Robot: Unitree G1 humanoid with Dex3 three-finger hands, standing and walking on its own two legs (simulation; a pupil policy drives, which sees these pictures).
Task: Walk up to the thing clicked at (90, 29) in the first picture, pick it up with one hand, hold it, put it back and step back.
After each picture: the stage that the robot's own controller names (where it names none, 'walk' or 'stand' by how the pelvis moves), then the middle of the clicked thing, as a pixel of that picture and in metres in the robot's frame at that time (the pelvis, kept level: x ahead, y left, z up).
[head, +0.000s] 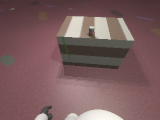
stand; (91, 31) +1.05 +0.04 -0.08
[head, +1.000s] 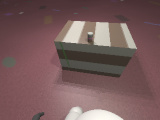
walk; (90, 37) +0.94 +0.10 -0.06
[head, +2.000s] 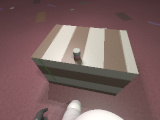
walk; (76, 54) +0.57 +0.18 -0.07
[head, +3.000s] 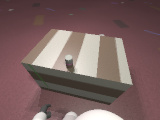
stand; (69, 61) +0.50 +0.22 -0.06
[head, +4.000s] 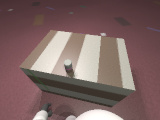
stand; (68, 66) +0.45 +0.21 -0.08
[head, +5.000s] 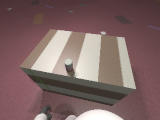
stand; (69, 65) +0.45 +0.21 -0.08
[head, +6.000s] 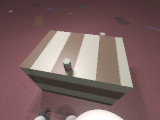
stand; (67, 65) +0.46 +0.23 -0.08
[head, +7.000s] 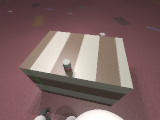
stand; (67, 65) +0.45 +0.23 -0.08
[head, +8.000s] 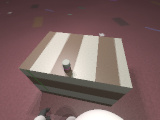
rise first; (66, 66) +0.46 +0.23 -0.08
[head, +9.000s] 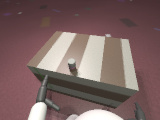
rise first; (72, 65) +0.47 +0.21 -0.08
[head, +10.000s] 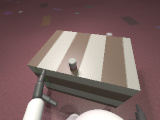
go down; (72, 64) +0.46 +0.21 -0.08
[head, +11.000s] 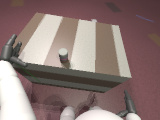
go down; (63, 56) +0.48 +0.19 -0.04
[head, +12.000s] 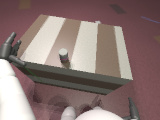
go down; (63, 56) +0.48 +0.20 -0.04
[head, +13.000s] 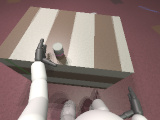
close in; (58, 51) +0.48 +0.21 +0.00
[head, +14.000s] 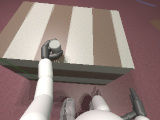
close; (56, 49) +0.48 +0.20 +0.02
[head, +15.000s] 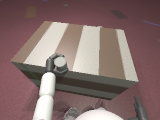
lift; (61, 66) +0.35 +0.20 +0.07
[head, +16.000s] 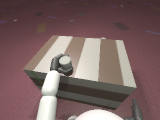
hold; (66, 66) +0.32 +0.17 +0.13
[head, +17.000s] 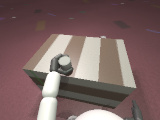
hold; (66, 66) +0.32 +0.17 +0.12
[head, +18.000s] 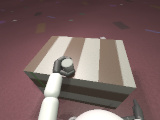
crouch; (68, 68) +0.32 +0.16 +0.11
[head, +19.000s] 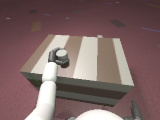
crouch; (63, 59) +0.39 +0.20 +0.12
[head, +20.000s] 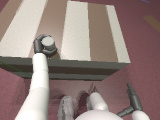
lower; (50, 47) +0.49 +0.21 +0.02
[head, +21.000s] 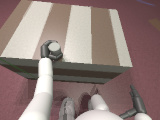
lower; (56, 52) +0.46 +0.20 +0.02
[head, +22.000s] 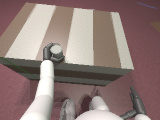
lower; (57, 54) +0.45 +0.20 +0.01
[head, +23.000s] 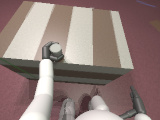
lower; (57, 53) +0.45 +0.20 +0.01
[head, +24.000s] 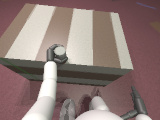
loosen; (61, 55) +0.44 +0.17 +0.01
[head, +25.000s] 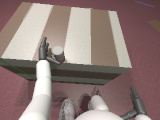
withdraw; (59, 55) +0.45 +0.18 +0.01
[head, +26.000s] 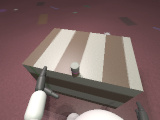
sink last; (75, 69) +0.40 +0.16 -0.04
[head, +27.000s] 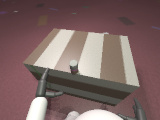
stand; (74, 67) +0.43 +0.17 -0.04
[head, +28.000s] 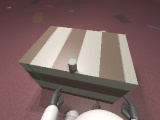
stand; (72, 65) +0.43 +0.17 -0.03
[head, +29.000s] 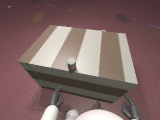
stand; (71, 65) +0.43 +0.17 -0.03
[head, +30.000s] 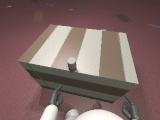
stand; (72, 64) +0.43 +0.17 -0.02
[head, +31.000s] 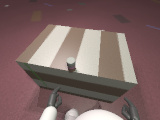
stand; (71, 64) +0.43 +0.17 -0.02
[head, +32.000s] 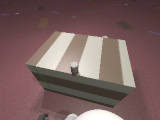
stand; (74, 68) +0.45 +0.17 -0.07
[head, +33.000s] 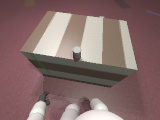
walk; (76, 53) +0.51 +0.13 -0.06
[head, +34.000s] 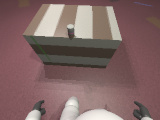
walk; (71, 31) +0.75 +0.26 -0.04
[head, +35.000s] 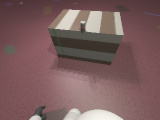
stand; (83, 26) +1.05 +0.20 -0.06
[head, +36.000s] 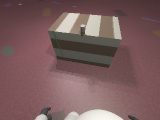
stand; (82, 29) +1.04 +0.18 -0.08
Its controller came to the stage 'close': yes
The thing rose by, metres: 0.20
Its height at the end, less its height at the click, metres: +0.00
